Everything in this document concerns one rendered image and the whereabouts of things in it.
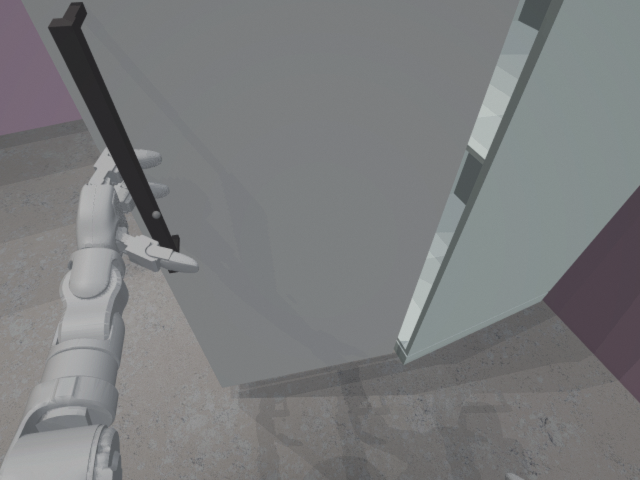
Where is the fridge door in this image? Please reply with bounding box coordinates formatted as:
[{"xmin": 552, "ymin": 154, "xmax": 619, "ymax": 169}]
[{"xmin": 21, "ymin": 0, "xmax": 520, "ymax": 388}]

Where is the robot left forearm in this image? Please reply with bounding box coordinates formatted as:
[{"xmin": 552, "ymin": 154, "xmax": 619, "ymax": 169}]
[{"xmin": 0, "ymin": 247, "xmax": 129, "ymax": 480}]

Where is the robot left hand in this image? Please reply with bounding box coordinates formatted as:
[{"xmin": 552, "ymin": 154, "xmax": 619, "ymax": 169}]
[{"xmin": 76, "ymin": 147, "xmax": 199, "ymax": 273}]

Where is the handle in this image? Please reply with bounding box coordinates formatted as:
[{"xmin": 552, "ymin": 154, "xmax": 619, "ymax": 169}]
[{"xmin": 48, "ymin": 2, "xmax": 180, "ymax": 273}]

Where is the left robot upper arm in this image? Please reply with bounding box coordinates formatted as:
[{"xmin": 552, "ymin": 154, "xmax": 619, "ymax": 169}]
[{"xmin": 1, "ymin": 424, "xmax": 122, "ymax": 480}]

